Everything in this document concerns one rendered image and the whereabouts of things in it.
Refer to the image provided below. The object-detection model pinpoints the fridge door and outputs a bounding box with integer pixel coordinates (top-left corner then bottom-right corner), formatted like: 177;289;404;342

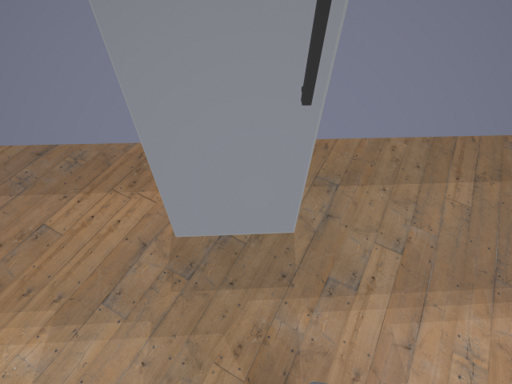
90;0;346;236

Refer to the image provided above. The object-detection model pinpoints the handle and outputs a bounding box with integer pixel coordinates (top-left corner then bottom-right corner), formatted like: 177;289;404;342
301;0;332;106

